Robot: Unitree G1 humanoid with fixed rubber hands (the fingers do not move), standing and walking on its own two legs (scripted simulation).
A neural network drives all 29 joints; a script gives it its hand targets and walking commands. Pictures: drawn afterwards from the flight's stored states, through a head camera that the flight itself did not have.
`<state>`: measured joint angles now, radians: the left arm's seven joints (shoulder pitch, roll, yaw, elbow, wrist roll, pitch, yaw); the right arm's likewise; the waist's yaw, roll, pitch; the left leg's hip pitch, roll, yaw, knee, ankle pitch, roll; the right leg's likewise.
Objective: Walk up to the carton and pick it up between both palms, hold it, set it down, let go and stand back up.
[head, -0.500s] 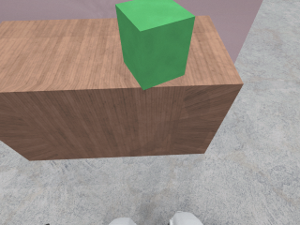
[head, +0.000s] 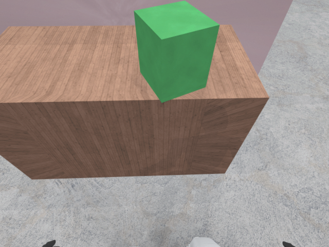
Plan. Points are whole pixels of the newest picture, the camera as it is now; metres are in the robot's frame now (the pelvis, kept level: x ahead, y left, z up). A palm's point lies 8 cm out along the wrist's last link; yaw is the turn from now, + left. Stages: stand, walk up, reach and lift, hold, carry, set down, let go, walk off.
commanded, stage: walk up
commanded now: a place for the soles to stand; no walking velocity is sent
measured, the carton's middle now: (173, 52) +0.73 -0.04 +0.06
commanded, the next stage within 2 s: none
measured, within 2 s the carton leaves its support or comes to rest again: neither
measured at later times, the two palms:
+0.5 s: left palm (69, 240) +0.15 +0.24 -0.08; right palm (309, 226) +0.17 -0.39 -0.11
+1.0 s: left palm (65, 179) +0.32 +0.31 -0.12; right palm (265, 168) +0.33 -0.31 -0.09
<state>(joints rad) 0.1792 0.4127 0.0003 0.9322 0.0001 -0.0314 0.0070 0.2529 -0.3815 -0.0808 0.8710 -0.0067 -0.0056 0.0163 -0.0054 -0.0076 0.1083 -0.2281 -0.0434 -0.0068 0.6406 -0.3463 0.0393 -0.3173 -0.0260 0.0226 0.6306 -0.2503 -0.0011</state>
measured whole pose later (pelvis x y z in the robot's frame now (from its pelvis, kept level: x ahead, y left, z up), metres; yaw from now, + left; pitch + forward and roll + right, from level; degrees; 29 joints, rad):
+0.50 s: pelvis +0.11 -0.08 +0.00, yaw +0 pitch -5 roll +4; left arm 0.27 0.41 0.00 0.93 0.00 -0.06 -0.05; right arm 0.27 -0.38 -0.08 0.87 -0.01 -0.03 0.03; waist 0.00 0.00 0.10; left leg -0.42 -0.03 -0.01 1.04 -0.40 0.03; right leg -0.28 -0.02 -0.01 0.66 -0.30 -0.05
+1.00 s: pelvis +0.27 +0.00 +0.00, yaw +0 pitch -4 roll -2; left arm 0.27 0.41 0.00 0.89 0.00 -0.05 -0.03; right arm 0.27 -0.37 -0.08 0.87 -0.01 -0.07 0.03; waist -0.01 0.00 0.12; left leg -0.36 -0.02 0.00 0.63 -0.21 0.05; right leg -0.23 0.02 0.01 0.99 -0.49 -0.02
